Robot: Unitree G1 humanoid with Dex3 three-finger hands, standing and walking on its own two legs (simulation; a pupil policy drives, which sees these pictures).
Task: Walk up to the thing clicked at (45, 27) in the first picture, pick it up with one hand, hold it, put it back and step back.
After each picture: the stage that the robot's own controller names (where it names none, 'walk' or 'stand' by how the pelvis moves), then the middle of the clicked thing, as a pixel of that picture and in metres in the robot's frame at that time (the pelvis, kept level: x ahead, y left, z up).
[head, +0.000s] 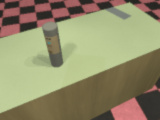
stand; (53, 46) +0.62 +0.17 -0.04
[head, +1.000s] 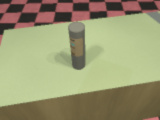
walk; (77, 48) +0.57 +0.08 -0.03
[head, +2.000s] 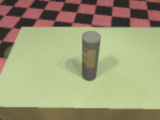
stand; (90, 58) +0.49 -0.01 -0.02
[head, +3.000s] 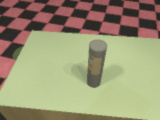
stand; (95, 66) +0.49 -0.02 -0.04
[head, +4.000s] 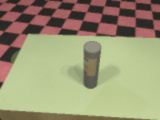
stand; (91, 67) +0.49 +0.00 -0.04
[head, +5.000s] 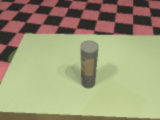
stand; (88, 67) +0.48 +0.01 -0.04
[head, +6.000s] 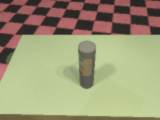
stand; (86, 67) +0.48 +0.02 -0.04
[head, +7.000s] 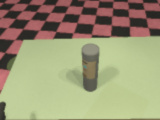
rise first; (90, 70) +0.47 +0.01 -0.04
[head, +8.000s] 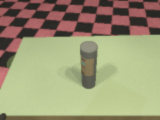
go down; (88, 67) +0.48 +0.02 -0.04
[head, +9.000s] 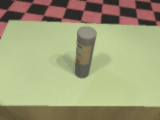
go down; (84, 55) +0.50 +0.00 -0.01
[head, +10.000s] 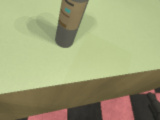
go down; (70, 17) +0.52 +0.00 +0.08
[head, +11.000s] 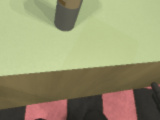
close in; out of the picture +0.54 +0.01 +0.12
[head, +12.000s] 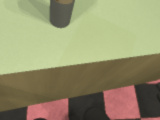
go down; out of the picture +0.55 +0.01 +0.13
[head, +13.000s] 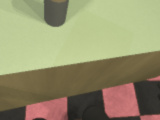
go down; out of the picture +0.55 +0.01 +0.13
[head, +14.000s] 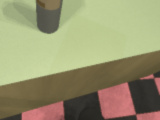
lift; out of the picture +0.53 +0.02 +0.13
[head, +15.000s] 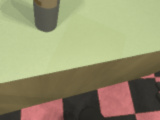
lift; out of the picture +0.54 +0.03 +0.12
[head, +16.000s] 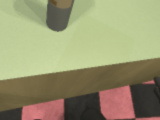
go down; out of the picture +0.53 +0.02 +0.12
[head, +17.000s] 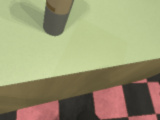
lift; out of the picture +0.53 +0.02 +0.11
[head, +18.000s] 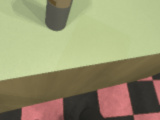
go down; out of the picture +0.54 +0.01 +0.12
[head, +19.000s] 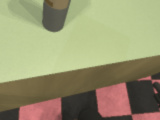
go down; out of the picture +0.53 +0.02 +0.12
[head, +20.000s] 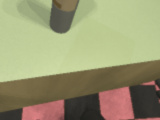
lift; out of the picture +0.53 +0.01 +0.12
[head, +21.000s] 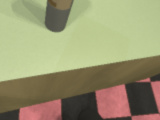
lift; out of the picture +0.54 +0.01 +0.12
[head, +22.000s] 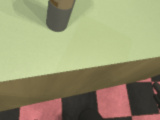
close in; out of the picture +0.53 +0.02 +0.12
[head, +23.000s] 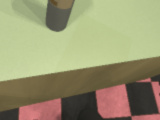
lift; out of the picture +0.53 +0.02 +0.12
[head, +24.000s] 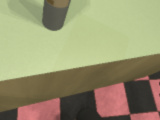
close in; out of the picture +0.54 +0.02 +0.12
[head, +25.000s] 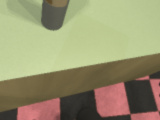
close in; out of the picture +0.54 +0.02 +0.12
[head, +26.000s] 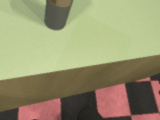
close in; out of the picture +0.54 +0.02 +0.12
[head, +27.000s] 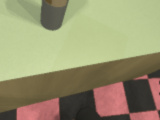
close in; out of the picture +0.54 +0.02 +0.12
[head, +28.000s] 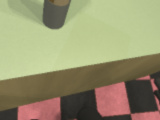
close in; out of the picture +0.54 +0.02 +0.12
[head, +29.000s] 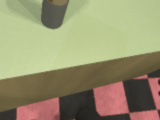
close in; out of the picture +0.54 +0.02 +0.12
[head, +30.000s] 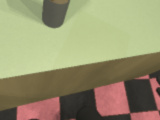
close in; out of the picture +0.54 +0.02 +0.13
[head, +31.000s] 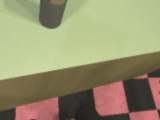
close in; out of the picture +0.54 +0.02 +0.13
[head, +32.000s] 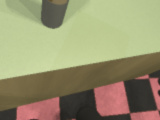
close in; out of the picture +0.54 +0.02 +0.13
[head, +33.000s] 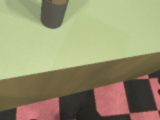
close in; out of the picture +0.54 +0.02 +0.13
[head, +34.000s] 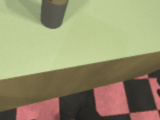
close in; out of the picture +0.54 +0.02 +0.13
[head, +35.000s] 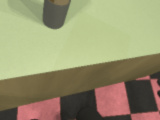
close in; out of the picture +0.54 +0.02 +0.13
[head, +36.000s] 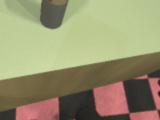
close in; out of the picture +0.54 +0.02 +0.13
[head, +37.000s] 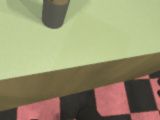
close in; out of the picture +0.54 +0.02 +0.13
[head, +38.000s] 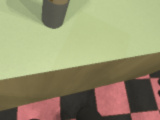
close in; out of the picture +0.54 +0.02 +0.13
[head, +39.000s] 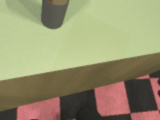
close in; out of the picture +0.54 +0.02 +0.13
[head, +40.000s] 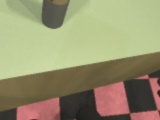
close in; out of the picture +0.54 +0.02 +0.13
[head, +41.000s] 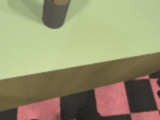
close in; out of the picture +0.54 +0.02 +0.13
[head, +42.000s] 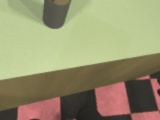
close in; out of the picture +0.54 +0.02 +0.13
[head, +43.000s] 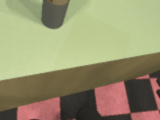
close in; out of the picture +0.54 +0.02 +0.13
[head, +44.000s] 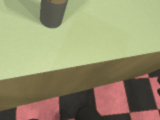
close in; out of the picture +0.54 +0.02 +0.13
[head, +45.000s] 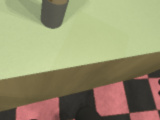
close in; out of the picture +0.54 +0.02 +0.13
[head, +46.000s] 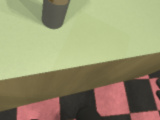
close in; out of the picture +0.54 +0.02 +0.13
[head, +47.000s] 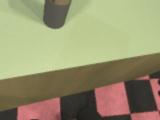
close in; out of the picture +0.54 +0.02 +0.13
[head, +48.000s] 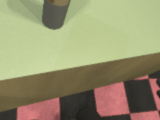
close in; out of the picture +0.54 +0.02 +0.12
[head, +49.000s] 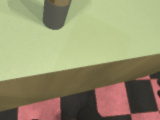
close in; out of the picture +0.53 +0.02 +0.12
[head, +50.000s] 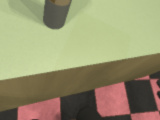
close in; out of the picture +0.54 +0.02 +0.13
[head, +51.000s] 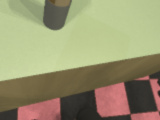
close in; out of the picture +0.54 +0.02 +0.12
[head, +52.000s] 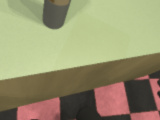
close in; out of the picture +0.54 +0.02 +0.13
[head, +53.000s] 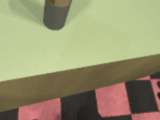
close in; out of the picture +0.53 +0.02 +0.12
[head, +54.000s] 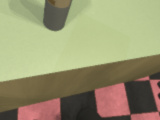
close in; out of the picture +0.53 +0.02 +0.12
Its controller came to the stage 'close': yes
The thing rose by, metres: 0.00
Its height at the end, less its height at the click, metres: +0.00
